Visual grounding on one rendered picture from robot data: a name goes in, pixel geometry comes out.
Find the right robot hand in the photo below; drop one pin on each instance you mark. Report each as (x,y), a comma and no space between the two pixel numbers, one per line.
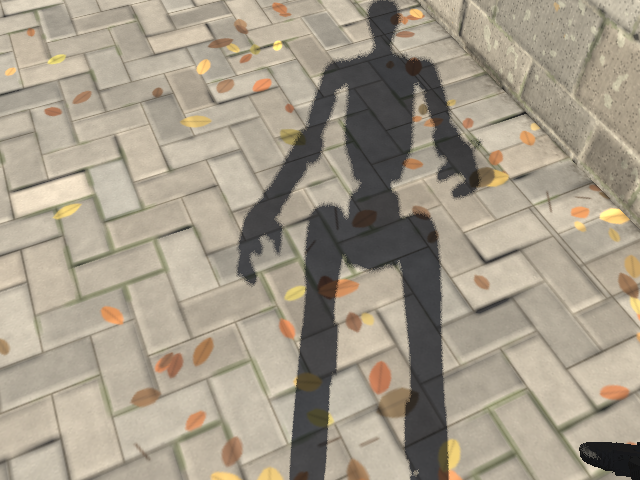
(623,459)

